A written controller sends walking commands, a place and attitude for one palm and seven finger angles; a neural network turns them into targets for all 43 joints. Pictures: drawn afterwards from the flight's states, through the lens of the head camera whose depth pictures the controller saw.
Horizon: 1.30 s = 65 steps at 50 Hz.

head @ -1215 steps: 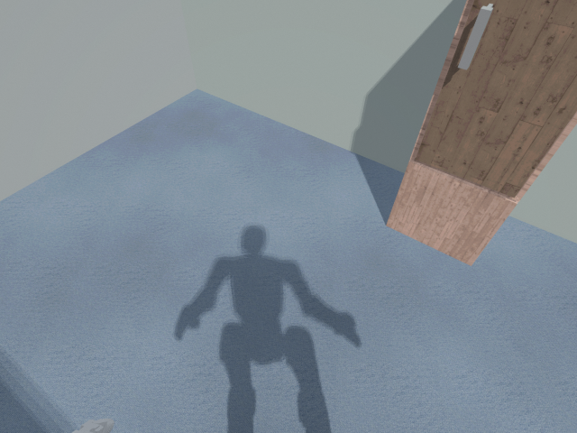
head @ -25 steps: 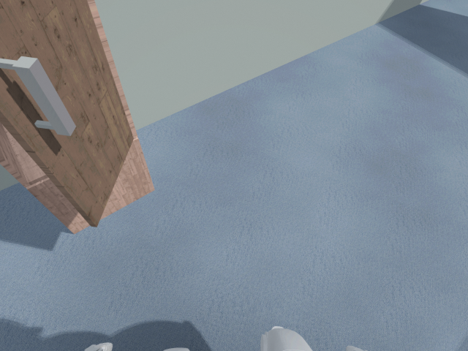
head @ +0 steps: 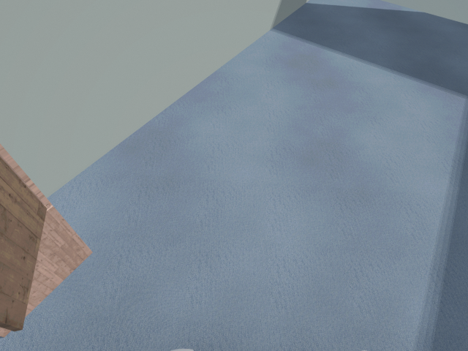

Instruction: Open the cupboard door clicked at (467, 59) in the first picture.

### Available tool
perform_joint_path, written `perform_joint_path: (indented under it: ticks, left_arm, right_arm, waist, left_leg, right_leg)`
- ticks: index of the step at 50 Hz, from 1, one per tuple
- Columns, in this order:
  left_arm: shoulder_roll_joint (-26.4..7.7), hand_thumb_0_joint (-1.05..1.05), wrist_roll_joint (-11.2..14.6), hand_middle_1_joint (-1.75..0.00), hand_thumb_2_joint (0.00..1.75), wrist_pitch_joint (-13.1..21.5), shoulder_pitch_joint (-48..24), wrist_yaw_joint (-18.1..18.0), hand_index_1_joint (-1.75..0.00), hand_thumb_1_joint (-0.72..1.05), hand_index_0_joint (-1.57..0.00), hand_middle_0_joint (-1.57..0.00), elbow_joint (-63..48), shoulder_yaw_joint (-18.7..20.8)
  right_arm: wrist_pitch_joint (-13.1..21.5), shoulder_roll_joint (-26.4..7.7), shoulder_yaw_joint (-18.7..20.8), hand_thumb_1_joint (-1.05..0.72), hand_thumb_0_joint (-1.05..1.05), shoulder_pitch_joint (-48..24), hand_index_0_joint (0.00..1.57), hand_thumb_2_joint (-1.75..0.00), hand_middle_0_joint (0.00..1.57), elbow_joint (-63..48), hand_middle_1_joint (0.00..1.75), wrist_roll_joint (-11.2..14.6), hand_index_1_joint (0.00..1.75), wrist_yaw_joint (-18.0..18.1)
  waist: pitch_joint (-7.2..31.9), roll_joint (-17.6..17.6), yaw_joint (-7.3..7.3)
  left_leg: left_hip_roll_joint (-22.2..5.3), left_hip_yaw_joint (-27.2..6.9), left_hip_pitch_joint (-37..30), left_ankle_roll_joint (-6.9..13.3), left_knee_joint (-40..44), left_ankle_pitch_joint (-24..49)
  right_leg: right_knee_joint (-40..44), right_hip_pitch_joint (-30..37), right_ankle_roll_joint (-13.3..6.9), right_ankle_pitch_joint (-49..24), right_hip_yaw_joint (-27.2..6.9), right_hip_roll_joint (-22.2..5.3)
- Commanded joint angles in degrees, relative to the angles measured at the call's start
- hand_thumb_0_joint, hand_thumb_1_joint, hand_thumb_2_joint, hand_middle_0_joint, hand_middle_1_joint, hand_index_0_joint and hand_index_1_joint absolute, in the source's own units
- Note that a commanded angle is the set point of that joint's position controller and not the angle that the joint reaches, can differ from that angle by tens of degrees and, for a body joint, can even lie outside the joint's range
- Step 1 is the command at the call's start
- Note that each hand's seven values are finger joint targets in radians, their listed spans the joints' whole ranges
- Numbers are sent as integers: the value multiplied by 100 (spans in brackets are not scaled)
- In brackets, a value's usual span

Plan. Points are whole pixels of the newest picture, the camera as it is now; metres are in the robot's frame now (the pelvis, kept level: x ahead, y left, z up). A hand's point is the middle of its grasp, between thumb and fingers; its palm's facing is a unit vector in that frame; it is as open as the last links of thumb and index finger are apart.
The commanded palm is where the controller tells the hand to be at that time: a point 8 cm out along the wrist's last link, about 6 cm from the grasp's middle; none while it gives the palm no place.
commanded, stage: walk to a spot facing it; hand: left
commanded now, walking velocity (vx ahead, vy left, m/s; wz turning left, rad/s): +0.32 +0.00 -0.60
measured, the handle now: out of the picture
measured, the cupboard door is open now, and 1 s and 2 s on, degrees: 46 46 46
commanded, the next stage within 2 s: turn to face it in 1.36 s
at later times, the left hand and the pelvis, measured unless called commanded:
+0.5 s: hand (221, 230) +0.40 +0.05 -0.16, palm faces -0.38 -0.91 -0.16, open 7.4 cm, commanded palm none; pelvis +0.19 -0.05 -0.01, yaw -17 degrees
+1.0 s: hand (225, 238) +0.38 +0.04 -0.16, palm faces -0.27 -0.95 -0.18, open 7.3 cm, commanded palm none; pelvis +0.41 -0.14 +0.00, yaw -23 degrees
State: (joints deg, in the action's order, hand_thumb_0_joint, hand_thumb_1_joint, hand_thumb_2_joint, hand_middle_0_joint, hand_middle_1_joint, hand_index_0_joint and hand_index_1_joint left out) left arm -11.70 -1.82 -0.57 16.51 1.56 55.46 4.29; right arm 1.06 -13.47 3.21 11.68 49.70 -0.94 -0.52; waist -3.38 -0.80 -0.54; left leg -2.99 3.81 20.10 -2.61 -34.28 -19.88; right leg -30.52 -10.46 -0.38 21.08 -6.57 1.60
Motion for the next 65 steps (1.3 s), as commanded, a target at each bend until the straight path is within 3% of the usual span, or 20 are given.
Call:
perform_joint_path:
  ticks: [1,5,7,18,21,23,24,25,26,29,32,45,48,50,51,53,54,56,59,65]
  left_arm:
    - [-466,0,54,-30,90,239,-987,52,-30,90,-20,-20,-907,120]
    - [-260,0,-28,-30,90,150,-650,199,-30,90,-20,-20,-494,135]
    - [-117,0,-6,-30,90,97,-657,194,-30,90,-20,-20,-474,82]
    - [148,0,27,-30,90,94,-2168,185,-30,90,-20,-20,-815,-65]
    - [-25,0,36,-30,90,131,-1542,127,-30,90,-20,-20,-637,-8]
    - [-257,0,23,-30,90,224,-298,61,-30,90,-20,-20,-285,80]
    - [-674,0,6,-30,90,288,716,6,-30,90,-20,-20,26,204]
    - [-1331,0,23,-30,90,332,1420,-108,-30,90,-20,-20,182,376]
    - [-1643,0,178,-30,90,296,1231,-169,-30,90,-20,-20,189,381]
    - [-643,0,165,-30,90,385,-21,-221,-30,90,-20,-20,-93,80]
    - [-391,0,99,-30,90,510,-169,-209,-30,90,-20,-20,0,10]
    - [-391,0,91,-30,90,635,1058,-261,-30,90,-20,-20,709,-133]
    - [-514,0,90,-30,90,622,1136,-279,-30,90,-20,-20,807,-103]
    - [-546,0,95,-30,90,630,1024,-289,-30,90,-20,-20,829,-75]
    - [-558,0,129,-30,90,634,872,-282,-30,90,-20,-20,765,-61]
    - [-78,0,202,-30,90,695,953,-188,-30,90,-20,-20,446,-142]
    - [-201,0,136,-30,90,660,601,-233,-30,90,-20,-20,375,-88]
    - [-75,0,62,-30,90,524,127,-150,-30,90,-20,-20,294,-47]
    - [315,0,-9,-30,90,289,363,-42,-30,90,-20,-20,315,-76]
    - [256,0,17,-30,90,206,-360,47,-30,90,-20,-20,97,-68]
  right_arm:
    - [221,-1463,270,-90,0,2209,20,-90,20,211,30,-165,30,259]
    - [326,-458,-26,-90,0,994,20,-90,20,31,30,-75,30,244]
    - [401,-310,-80,-90,0,1406,20,-90,20,243,30,-60,30,268]
    - [317,-170,-151,-90,0,2338,20,-90,20,925,30,-135,30,272]
    - [281,-393,-98,-90,0,2169,20,-90,20,1000,30,-121,30,257]
    - [252,-530,-81,-90,0,1818,20,-90,20,948,30,-60,30,243]
    - [263,-504,-82,-90,0,1606,20,-90,20,867,30,32,30,165]
    - [280,-62,-117,-90,0,1616,20,-90,20,634,30,154,30,140]
    - [257,-5,-47,-90,0,1128,20,-90,20,442,30,117,30,157]
    - [171,71,7,-90,0,914,20,-90,20,598,30,-10,30,152]
    - [5,309,-28,-90,0,1356,20,-90,20,845,30,-61,30,107]
    - [81,89,-13,-90,0,-1243,20,-90,20,114,30,10,30,-106]
    - [146,85,-21,-90,0,-1244,20,-90,20,138,30,1,30,-84]
    - [196,-45,22,-90,0,-345,20,-90,20,462,30,-36,30,10]
    - [225,-259,81,-90,0,573,20,-90,20,726,30,-70,30,72]
    - [245,-1169,277,-90,0,1964,20,-90,20,1000,30,-145,30,161]
    - [225,-1015,231,-90,0,1638,20,-90,20,946,30,-57,30,157]
    - [298,-372,91,-90,0,864,20,-90,20,714,30,-74,30,191]
    - [425,-103,-21,-90,0,728,20,-90,20,818,30,-71,30,212]
    - [343,-246,12,-90,0,1087,20,-90,20,1013,30,-95,30,121]
  waist:
    - [574,1639,954]
    - [-246,1026,89]
    - [119,893,151]
    - [-529,724,480]
    - [-54,879,135]
    - [527,867,-482]
    - [1056,407,-948]
    - [1750,-891,-1115]
    - [1306,-815,-948]
    - [346,-2,-105]
    - [296,-172,287]
    - [-268,-349,-178]
    - [-176,-442,-67]
    - [196,-382,359]
    - [620,-319,779]
    - [1648,1299,950]
    - [1249,555,800]
    - [80,611,443]
    - [-50,566,8]
    - [-307,877,35]
  left_leg:
    - [-2793,-3608,-2639,1088,2440,-1701]
    - [-1683,-881,-1403,374,2264,589]
    - [-1500,-144,-1838,351,1967,2377]
    - [-1666,867,-2115,724,2129,3340]
    - [-1766,1170,-2302,710,1301,5303]
    - [-1578,1288,-1820,493,-195,5858]
    - [-1303,1404,-700,301,-1538,4718]
    - [-267,1241,1214,3,-3714,-589]
    - [-121,284,2060,68,-4849,-1568]
    - [-722,-364,1558,76,-4289,48]
    - [-670,-175,1039,8,-3251,272]
    - [-276,43,1777,94,-1038,924]
    - [147,413,1061,267,-417,543]
    - [470,638,-340,422,159,769]
    - [242,417,-1811,593,458,1291]
    - [-2570,-3038,-3840,1922,1168,2508]
    - [-2589,-2836,-2997,1882,1484,1760]
    - [-2187,-2226,-1359,1463,2122,453]
    - [-1650,-814,-832,1127,2357,1198]
    - [-1341,299,-564,930,2481,1223]
  right_leg:
    - [-3486,-3416,-188,1188,241,-22]
    - [-4476,-3200,-28,-738,513,-651]
    - [-4335,-3212,8,-866,627,-582]
    - [-1432,-2818,-224,-1197,1349,-525]
    - [-1088,-1692,-520,-654,1621,-106]
    - [-526,109,-709,-702,1731,146]
    - [-198,1835,-909,-988,1233,-287]
    - [413,3321,-1642,-1407,-1769,-2145]
    - [1167,2829,-1860,-1997,-2635,-2744]
    - [1450,512,-1199,-2044,-993,-1957]
    - [1729,-101,-1061,-2282,-204,-1447]
    - [1670,1357,-978,-4011,-178,-1493]
    - [1144,1556,-897,-5527,44,-1435]
    - [169,1203,-705,-6348,276,-1240]
    - [-856,353,-546,-5687,371,-1132]
    - [-4441,-2176,-262,710,825,65]
    - [-5065,-2527,-325,834,428,-194]
    - [-5126,-2794,-204,0,286,-663]
    - [-4063,-2486,-83,-420,443,-857]
    - [-1514,-1658,-48,-1228,1131,-778]
